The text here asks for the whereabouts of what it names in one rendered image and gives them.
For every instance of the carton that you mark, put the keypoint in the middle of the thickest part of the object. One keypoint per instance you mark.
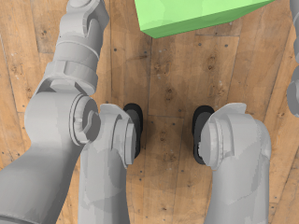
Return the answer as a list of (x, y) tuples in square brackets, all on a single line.
[(161, 18)]

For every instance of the left robot upper arm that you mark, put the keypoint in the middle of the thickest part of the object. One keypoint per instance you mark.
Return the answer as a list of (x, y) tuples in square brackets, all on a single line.
[(33, 188)]

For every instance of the right robot upper arm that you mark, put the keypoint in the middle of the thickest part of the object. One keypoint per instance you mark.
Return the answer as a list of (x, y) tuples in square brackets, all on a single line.
[(293, 93)]

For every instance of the left robot forearm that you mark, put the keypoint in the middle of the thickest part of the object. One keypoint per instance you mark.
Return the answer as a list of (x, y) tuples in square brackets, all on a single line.
[(77, 51)]

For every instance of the right robot foot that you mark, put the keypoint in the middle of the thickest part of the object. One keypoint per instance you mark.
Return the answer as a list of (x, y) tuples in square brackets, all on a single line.
[(199, 119)]

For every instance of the robot foot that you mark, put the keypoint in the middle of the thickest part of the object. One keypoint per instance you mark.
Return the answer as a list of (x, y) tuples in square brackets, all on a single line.
[(199, 119), (136, 114)]

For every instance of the left robot foot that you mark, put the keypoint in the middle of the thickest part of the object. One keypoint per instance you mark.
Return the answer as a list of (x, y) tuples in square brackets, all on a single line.
[(136, 114)]

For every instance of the right robot forearm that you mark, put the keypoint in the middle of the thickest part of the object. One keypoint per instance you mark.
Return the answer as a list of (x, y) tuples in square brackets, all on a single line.
[(294, 7)]

